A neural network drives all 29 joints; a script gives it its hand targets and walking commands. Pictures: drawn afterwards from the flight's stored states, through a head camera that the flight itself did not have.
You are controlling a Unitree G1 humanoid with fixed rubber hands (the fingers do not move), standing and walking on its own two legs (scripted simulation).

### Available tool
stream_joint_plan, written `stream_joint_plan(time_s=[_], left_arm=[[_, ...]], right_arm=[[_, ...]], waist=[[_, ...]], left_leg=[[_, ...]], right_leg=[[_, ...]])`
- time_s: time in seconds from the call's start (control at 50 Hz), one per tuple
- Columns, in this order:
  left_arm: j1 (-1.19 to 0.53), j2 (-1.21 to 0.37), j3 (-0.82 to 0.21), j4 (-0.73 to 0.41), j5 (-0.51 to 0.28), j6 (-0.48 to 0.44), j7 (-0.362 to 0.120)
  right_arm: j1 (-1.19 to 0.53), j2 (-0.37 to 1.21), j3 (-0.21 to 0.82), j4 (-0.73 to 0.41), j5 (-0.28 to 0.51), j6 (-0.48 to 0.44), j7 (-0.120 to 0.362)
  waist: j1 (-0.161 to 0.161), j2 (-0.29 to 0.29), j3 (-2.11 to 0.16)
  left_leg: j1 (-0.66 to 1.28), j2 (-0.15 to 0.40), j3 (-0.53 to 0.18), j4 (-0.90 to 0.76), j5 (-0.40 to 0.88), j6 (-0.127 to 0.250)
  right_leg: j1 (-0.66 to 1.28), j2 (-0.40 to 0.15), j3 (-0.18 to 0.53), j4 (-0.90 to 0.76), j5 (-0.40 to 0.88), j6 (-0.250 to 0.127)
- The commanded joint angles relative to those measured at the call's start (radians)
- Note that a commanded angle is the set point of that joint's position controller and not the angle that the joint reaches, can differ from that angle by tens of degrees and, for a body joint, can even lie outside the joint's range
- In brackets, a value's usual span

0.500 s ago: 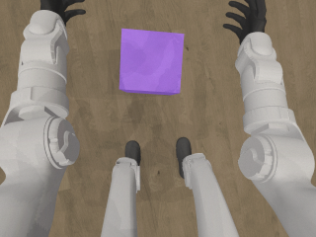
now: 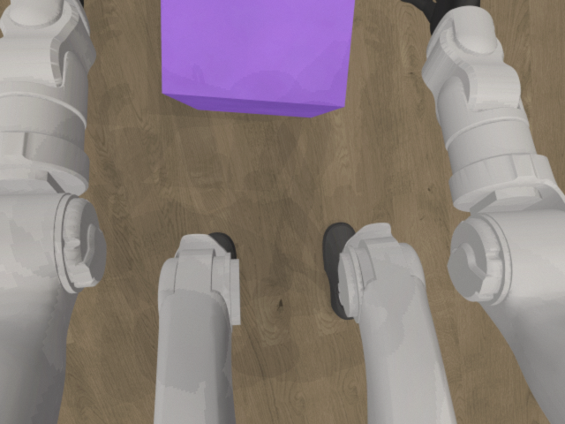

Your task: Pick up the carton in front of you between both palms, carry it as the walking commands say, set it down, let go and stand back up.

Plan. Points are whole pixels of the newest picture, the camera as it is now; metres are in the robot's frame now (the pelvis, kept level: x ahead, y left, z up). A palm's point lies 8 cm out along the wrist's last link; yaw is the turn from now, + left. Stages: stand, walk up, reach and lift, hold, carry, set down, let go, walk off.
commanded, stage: reach and lift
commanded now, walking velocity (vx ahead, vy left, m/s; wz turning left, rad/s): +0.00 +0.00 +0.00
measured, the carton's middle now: (258, 36) +0.56 +0.04 -0.32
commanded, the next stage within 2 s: none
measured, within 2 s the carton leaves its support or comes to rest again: leaves its support in 1.18 s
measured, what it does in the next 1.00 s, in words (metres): lowers itself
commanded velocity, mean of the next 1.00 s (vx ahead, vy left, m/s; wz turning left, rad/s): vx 0.00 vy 0.00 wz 0.00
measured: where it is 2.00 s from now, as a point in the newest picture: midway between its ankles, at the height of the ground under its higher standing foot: (282, 292)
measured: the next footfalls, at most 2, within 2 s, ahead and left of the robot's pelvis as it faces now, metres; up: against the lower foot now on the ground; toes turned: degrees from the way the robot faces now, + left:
none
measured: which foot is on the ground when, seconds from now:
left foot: down 0.00-1.00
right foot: down 0.00-1.00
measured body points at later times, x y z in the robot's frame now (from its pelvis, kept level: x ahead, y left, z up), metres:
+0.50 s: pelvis +0.00 +0.00 -0.08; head +0.38 +0.03 +0.14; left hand +0.59 +0.21 -0.26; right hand +0.58 -0.16 -0.26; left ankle +0.09 +0.13 -0.41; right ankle +0.10 -0.13 -0.41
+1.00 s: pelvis -0.01 +0.00 -0.08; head +0.37 +0.03 +0.14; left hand +0.58 +0.18 -0.26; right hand +0.57 -0.12 -0.26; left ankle +0.09 +0.13 -0.41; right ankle +0.10 -0.13 -0.41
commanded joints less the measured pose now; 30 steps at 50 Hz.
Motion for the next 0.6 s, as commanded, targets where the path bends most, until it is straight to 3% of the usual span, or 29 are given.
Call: stream_joint_plan(time_s=[0.0, 0.06, 0.12, 0.24, 0.42, 0.58], left_arm=[[-0.399, 0.154, -0.02, -0.071, -0.03, -0.002, 0.005], [-0.44, 0.145, -0.041, 0.014, -0.032, -0.001, 0.0], [-0.467, 0.147, -0.048, 0.083, -0.025, -0.012, -0.007], [-0.552, 0.166, -0.058, 0.083, -0.029, -0.049, -0.004], [-0.542, 0.12, -0.11, 0.062, -0.087, -0.062, 0.029], [-0.448, 0.093, -0.071, 0.104, -0.051, -0.064, 0.021]], right_arm=[[-0.342, -0.134, 0.013, -0.071, 0.025, 0.001, -0.006], [-0.395, -0.142, 0.001, 0.017, 0.015, -0.001, 0.004], [-0.431, -0.152, -0.014, 0.091, 0.0, -0.017, 0.017], [-0.51, -0.184, -0.004, 0.143, -0.002, -0.062, 0.033], [-0.535, -0.217, 0.063, 0.127, 0.058, -0.089, 0.038], [-0.445, -0.154, 0.047, 0.176, 0.03, -0.083, 0.038]], waist=[[0.004, 0.113, -1.281], [-0.005, 0.099, -1.139], [-0.009, 0.092, -1.038], [0.001, 0.075, -0.98], [-0.002, 0.079, -1.075], [0.011, 0.06, -0.962]], left_leg=[[0.704, 0.024, 0.121, -0.088, 0.333, 0.002], [0.601, 0.037, 0.112, -0.061, 0.219, 0.005], [0.551, 0.043, 0.099, -0.021, 0.19, 0.005], [0.507, 0.04, 0.084, 0.057, 0.251, 0.004], [0.685, 0.025, 0.074, 0.144, 0.458, 0.001], [0.529, 0.021, 0.093, 0.135, 0.38, 0.002]], right_leg=[[0.639, -0.003, -0.133, -0.058, 0.307, -0.001], [0.594, -0.014, -0.131, -0.015, 0.228, -0.002], [0.548, -0.018, -0.127, 0.03, 0.204, -0.002], [0.542, -0.023, -0.117, 0.124, 0.265, -0.002], [0.56, -0.011, -0.135, 0.206, 0.419, -0.008], [0.561, -0.001, -0.111, 0.188, 0.405, -0.01]])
